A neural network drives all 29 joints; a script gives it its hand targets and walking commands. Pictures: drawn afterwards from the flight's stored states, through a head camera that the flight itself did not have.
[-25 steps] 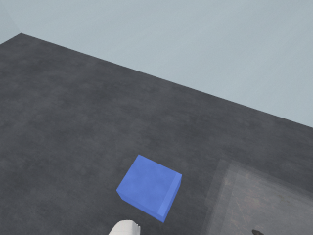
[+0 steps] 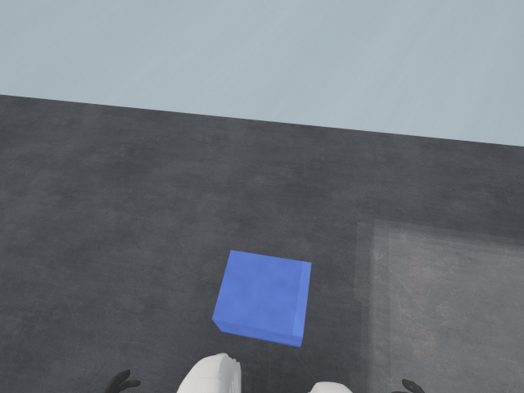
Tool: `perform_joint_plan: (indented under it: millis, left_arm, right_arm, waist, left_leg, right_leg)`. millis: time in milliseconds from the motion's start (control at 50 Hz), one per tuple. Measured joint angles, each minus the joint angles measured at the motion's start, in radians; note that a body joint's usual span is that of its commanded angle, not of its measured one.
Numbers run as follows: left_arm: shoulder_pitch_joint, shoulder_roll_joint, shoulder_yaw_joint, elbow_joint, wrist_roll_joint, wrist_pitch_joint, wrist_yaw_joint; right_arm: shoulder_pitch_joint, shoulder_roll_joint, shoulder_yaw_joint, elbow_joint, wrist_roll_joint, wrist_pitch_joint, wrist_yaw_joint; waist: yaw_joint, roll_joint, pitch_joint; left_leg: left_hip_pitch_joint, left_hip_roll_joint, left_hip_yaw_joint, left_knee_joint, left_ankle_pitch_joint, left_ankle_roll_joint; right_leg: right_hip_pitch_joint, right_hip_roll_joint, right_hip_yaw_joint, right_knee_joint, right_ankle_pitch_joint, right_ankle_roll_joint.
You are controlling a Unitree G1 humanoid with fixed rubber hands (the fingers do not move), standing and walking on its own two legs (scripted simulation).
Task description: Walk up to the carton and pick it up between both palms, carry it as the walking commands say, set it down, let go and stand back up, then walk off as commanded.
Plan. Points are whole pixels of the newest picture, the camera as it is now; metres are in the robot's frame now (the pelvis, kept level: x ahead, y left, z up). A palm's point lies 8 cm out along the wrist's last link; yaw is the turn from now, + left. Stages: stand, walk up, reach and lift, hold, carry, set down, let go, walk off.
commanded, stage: walk up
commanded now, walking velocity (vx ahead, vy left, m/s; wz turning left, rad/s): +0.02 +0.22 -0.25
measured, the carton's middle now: (265, 298) +0.44 +0.04 -0.66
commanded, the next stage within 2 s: stand in 1.32 s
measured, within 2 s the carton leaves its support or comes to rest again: neither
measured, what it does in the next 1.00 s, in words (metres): steps to the left: left foot, then right foot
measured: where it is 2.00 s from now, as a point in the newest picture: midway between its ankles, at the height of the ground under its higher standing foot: outside the picture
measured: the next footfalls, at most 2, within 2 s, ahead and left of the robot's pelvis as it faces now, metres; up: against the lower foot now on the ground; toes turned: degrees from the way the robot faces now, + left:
left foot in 0.16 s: +0.06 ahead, +0.18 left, +0.00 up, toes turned -9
right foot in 0.50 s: +0.00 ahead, -0.02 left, +0.00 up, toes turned -8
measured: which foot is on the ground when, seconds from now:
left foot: up 0.00-0.14, down 0.16-1.00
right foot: down 0.00-0.16, up 0.18-0.48, down 0.50-1.00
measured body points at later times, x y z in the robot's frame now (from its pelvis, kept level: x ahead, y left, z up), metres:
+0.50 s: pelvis -0.01 +0.10 +0.01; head +0.02 +0.09 +0.46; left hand +0.13 +0.33 -0.13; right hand +0.03 -0.18 -0.12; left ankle +0.02 +0.18 -0.72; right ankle -0.03 -0.01 -0.72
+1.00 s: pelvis -0.03 +0.10 +0.01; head +0.00 +0.08 +0.46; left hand +0.09 +0.32 -0.13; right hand -0.02 -0.17 -0.14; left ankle +0.02 +0.18 -0.72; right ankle -0.04 -0.01 -0.72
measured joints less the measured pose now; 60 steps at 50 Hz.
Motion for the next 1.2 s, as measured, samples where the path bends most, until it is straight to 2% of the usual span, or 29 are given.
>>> perform_joint_plan:
  millis: [60, 100, 160, 200, 240, 280, 320, 380, 460, 500, 520, 560, 620, 760, 880, 920, 960, 1020, 1100, 1200]
  left_arm:
    - [0.011, 0.001, -0.002, -0.033, 0.000, -0.002, -0.005]
    - [0.017, 0.012, -0.006, -0.047, 0.002, -0.002, -0.013]
    - [0.021, 0.032, -0.009, -0.053, -0.003, 0.002, -0.024]
    - [0.013, 0.057, -0.006, -0.053, -0.009, 0.005, -0.028]
    - [0.009, 0.072, -0.005, -0.048, -0.012, 0.017, -0.033]
    - [0.004, 0.081, -0.005, -0.040, -0.016, 0.029, -0.043]
    - [-0.001, 0.085, -0.011, -0.033, -0.015, 0.037, -0.052]
    - [-0.006, 0.076, -0.021, -0.027, -0.016, 0.044, -0.059]
    - [-0.008, 0.049, -0.031, -0.027, -0.024, 0.045, -0.064]
    - [-0.006, 0.034, -0.034, -0.026, -0.025, 0.035, -0.064]
    - [-0.008, 0.021, -0.034, -0.021, -0.024, 0.029, -0.064]
    - [-0.002, 0.001, -0.039, -0.011, -0.018, 0.016, -0.065]
    - [0.023, -0.006, -0.048, -0.001, -0.012, 0.003, -0.062]
    - [0.048, 0.005, -0.034, 0.020, -0.016, -0.008, -0.053]
    - [0.041, 0.009, -0.022, 0.022, -0.017, -0.009, -0.055]
    - [0.038, -0.002, -0.024, 0.028, -0.018, -0.012, -0.056]
    - [0.037, -0.019, -0.028, 0.032, -0.013, -0.015, -0.055]
    - [0.052, -0.030, -0.038, 0.027, -0.007, -0.025, -0.045]
    - [0.054, -0.030, -0.039, 0.049, -0.016, -0.025, -0.033]
    - [0.044, -0.035, -0.037, 0.070, -0.016, -0.031, -0.032]
  right_arm:
    - [0.046, 0.003, 0.014, -0.025, 0.002, -0.010, 0.008]
    - [0.074, 0.004, 0.026, -0.048, 0.006, -0.020, 0.011]
    - [0.112, -0.005, 0.033, -0.073, 0.003, -0.047, 0.006]
    - [0.120, 0.007, 0.033, -0.073, -0.001, -0.064, -0.001]
    - [0.125, 0.013, 0.036, -0.086, -0.004, -0.082, -0.005]
    - [0.125, 0.014, 0.038, -0.095, -0.005, -0.091, -0.010]
    - [0.122, 0.012, 0.040, -0.094, -0.008, -0.095, -0.014]
    - [0.116, 0.006, 0.037, -0.091, -0.013, -0.095, -0.016]
    - [0.107, -0.008, 0.030, -0.093, -0.021, -0.083, -0.010]
    - [0.103, -0.015, 0.025, -0.095, -0.023, -0.074, -0.005]
    - [0.097, -0.022, 0.022, -0.093, -0.021, -0.069, -0.003]
    - [0.088, -0.027, 0.019, -0.083, -0.011, -0.061, 0.002]
    - [0.084, -0.016, 0.020, -0.069, -0.004, -0.055, 0.008]
    - [0.098, 0.011, 0.018, -0.033, -0.011, -0.072, -0.009]
    - [0.103, -0.001, 0.006, -0.029, -0.021, -0.079, -0.021]
    - [0.096, -0.012, 0.000, -0.028, -0.020, -0.072, -0.020]
    - [0.084, -0.023, -0.005, -0.025, -0.012, -0.058, -0.018]
    - [0.075, -0.023, 0.000, -0.022, 0.000, -0.044, -0.013]
    - [0.080, 0.008, 0.012, 0.002, 0.002, -0.056, -0.003]
    - [0.109, 0.045, 0.025, 0.033, 0.001, -0.073, -0.010]
  waist:
    - [-0.001, -0.017, -0.018]
    - [0.001, -0.035, -0.030]
    - [-0.005, -0.042, -0.050]
    - [-0.005, -0.081, -0.050]
    - [-0.010, -0.095, -0.045]
    - [-0.020, -0.100, -0.037]
    - [-0.029, -0.102, -0.032]
    - [-0.036, -0.096, -0.031]
    - [-0.041, -0.076, -0.033]
    - [-0.040, -0.063, -0.033]
    - [-0.040, -0.042, -0.025]
    - [-0.048, -0.006, -0.012]
    - [-0.048, 0.005, -0.017]
    - [-0.035, -0.029, -0.042]
    - [-0.033, -0.059, -0.034]
    - [-0.033, -0.046, -0.022]
    - [-0.037, -0.017, -0.006]
    - [-0.035, -0.001, -0.012]
    - [-0.042, -0.013, -0.025]
    - [-0.033, -0.043, -0.050]
  left_leg:
    - [0.043, 0.009, -0.001, -0.087, 0.012, 0.002]
    - [0.106, 0.014, -0.004, -0.249, 0.020, 0.012]
    - [0.217, 0.026, -0.007, -0.523, 0.164, 0.031]
    - [0.208, 0.007, 0.011, -0.501, 0.128, 0.058]
    - [0.209, 0.007, 0.026, -0.497, 0.117, 0.076]
    - [0.221, 0.010, 0.036, -0.514, 0.127, 0.086]
    - [0.234, 0.010, 0.044, -0.536, 0.142, 0.093]
    - [0.248, 0.007, 0.058, -0.558, 0.157, 0.104]
    - [0.241, -0.006, 0.081, -0.551, 0.160, 0.115]
    - [0.225, -0.010, 0.092, -0.526, 0.152, 0.118]
    - [0.220, -0.002, 0.091, -0.509, 0.146, 0.118]
    - [0.225, 0.009, 0.080, -0.509, 0.149, 0.112]
    - [0.236, 0.000, 0.065, -0.532, 0.161, 0.095]
    - [0.249, -0.017, 0.091, -0.588, 0.193, 0.128]
    - [0.226, -0.026, 0.136, -0.554, 0.178, 0.136]
    - [0.222, -0.013, 0.143, -0.524, 0.163, 0.131]
    - [0.228, 0.006, 0.133, -0.510, 0.155, 0.120]
    - [0.224, -0.010, 0.073, -0.502, 0.108, 0.092]
    - [0.260, -0.024, 0.037, -0.582, 0.205, 0.123]
    - [0.295, -0.047, 0.029, -0.664, 0.234, 0.128]
  right_leg:
    - [0.039, -0.016, 0.023, -0.100, 0.054, 0.024]
    - [0.052, -0.026, 0.038, -0.139, 0.074, 0.042]
    - [0.049, -0.027, 0.046, -0.129, 0.065, 0.075]
    - [0.009, -0.031, 0.072, -0.025, -0.030, 0.071]
    - [-0.049, -0.001, 0.085, 0.148, -0.120, 0.068]
    - [-0.091, 0.025, 0.075, 0.268, -0.119, 0.071]
    - [-0.105, 0.037, 0.058, 0.301, -0.089, 0.070]
    - [-0.085, 0.040, 0.032, 0.236, -0.069, 0.069]
    - [-0.013, 0.032, 0.019, 0.035, -0.048, 0.050]
    - [0.039, 0.030, 0.016, -0.102, 0.016, 0.033]
    - [0.053, 0.037, 0.014, -0.142, 0.101, 0.017]
    - [0.070, 0.049, 0.004, -0.164, 0.137, 0.006]
    - [0.081, 0.051, 0.007, -0.188, 0.137, 0.006]
    - [0.062, 0.041, 0.041, -0.196, 0.152, 0.018]
    - [-0.010, 0.011, 0.049, -0.038, 0.011, 0.018]
    - [0.012, 0.013, 0.042, -0.087, 0.097, 0.017]
    - [0.032, 0.031, 0.033, -0.105, 0.125, 0.014]
    - [0.051, 0.047, 0.032, -0.147, 0.131, 0.009]
    - [0.094, 0.053, 0.022, -0.222, 0.164, 0.010]
    - [0.120, 0.036, 0.016, -0.278, 0.187, 0.017]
